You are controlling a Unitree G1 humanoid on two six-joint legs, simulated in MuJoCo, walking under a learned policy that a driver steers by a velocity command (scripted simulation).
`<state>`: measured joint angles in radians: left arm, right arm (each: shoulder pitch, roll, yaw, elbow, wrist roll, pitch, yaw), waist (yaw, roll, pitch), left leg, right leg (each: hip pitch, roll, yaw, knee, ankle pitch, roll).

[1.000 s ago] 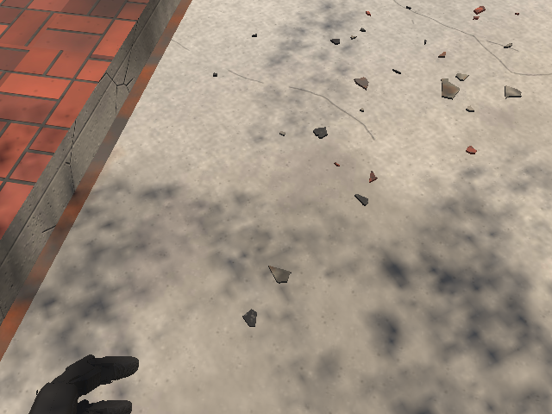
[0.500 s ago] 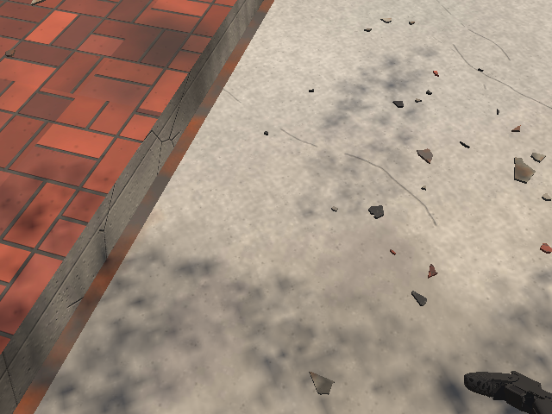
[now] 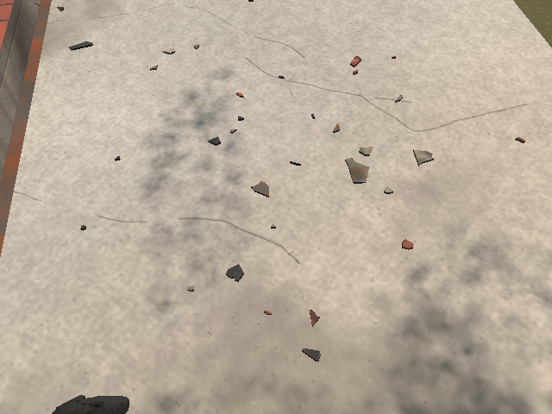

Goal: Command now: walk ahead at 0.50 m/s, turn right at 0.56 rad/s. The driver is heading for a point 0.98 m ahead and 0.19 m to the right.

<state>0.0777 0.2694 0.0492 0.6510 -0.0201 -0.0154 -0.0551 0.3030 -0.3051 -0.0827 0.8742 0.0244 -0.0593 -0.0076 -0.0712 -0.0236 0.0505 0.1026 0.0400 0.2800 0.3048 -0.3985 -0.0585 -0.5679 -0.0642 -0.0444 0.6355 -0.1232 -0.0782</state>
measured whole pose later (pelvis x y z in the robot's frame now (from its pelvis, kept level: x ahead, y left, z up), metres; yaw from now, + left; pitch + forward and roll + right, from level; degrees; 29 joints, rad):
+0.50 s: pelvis +0.28 -0.03 +0.01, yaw -18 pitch +2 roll +0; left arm 0.39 0.30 0.08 0.73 -0.02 -0.03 0.02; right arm 0.00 -0.28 -0.04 0.70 0.00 -0.11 0.03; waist 0.09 0.05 0.02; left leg -0.52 0.00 -0.08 0.48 0.00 -0.03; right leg -0.05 0.11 0.21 0.43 -0.39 -0.08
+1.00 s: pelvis +0.53 -0.13 +0.01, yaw -29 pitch +2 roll +2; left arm 0.05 0.26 0.03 0.61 -0.02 -0.05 -0.04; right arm 0.39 -0.30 -0.06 0.89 0.03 -0.07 0.01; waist -0.11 -0.03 0.03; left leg 0.05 0.01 0.11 0.26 -0.34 -0.03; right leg -0.54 -0.05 0.01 0.55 -0.09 -0.04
